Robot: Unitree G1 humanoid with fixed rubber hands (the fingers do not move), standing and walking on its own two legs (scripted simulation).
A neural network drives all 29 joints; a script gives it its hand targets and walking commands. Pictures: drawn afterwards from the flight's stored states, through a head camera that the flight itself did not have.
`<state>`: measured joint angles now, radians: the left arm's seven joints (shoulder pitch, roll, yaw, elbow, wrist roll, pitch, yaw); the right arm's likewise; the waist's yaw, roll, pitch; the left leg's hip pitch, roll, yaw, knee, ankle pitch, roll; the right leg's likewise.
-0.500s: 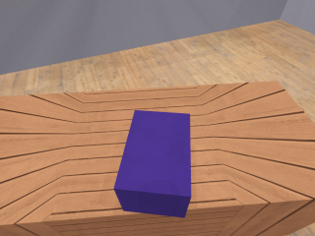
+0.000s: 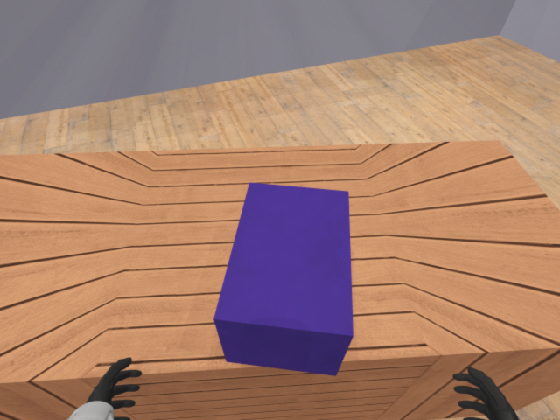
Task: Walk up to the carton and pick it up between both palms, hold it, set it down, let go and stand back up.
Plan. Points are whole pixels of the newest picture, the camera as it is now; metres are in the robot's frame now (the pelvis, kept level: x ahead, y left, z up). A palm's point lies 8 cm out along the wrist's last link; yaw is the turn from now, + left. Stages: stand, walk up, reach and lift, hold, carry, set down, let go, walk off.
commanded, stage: reach and lift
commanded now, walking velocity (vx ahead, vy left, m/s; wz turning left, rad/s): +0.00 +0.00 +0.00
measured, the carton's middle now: (289, 273) +0.40 -0.02 -0.07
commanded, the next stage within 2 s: none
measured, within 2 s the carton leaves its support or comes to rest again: neither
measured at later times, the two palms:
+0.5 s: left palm (106, 416) +0.17 +0.24 -0.05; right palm out of the picture +0.14 -0.25 -0.05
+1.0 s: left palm (104, 408) +0.18 +0.24 -0.03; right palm (431, 402) +0.17 -0.20 -0.04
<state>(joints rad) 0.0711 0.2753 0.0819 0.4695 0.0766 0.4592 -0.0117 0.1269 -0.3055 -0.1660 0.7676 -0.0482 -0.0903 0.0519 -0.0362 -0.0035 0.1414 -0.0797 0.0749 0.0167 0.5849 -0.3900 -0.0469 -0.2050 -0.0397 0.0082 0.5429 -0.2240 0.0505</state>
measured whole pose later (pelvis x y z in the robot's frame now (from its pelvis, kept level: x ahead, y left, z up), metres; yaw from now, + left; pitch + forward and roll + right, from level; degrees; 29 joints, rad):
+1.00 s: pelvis +0.02 +0.01 +0.01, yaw +1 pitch -9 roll -2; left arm 0.27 0.28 -0.06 0.48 -0.13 -0.23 -0.08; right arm 0.31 -0.07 -0.04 0.62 0.09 -0.45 -0.10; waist 0.01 0.01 0.11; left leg 0.07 0.07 0.00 0.43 -0.35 -0.04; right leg -0.03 -0.04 0.00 0.35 -0.17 0.06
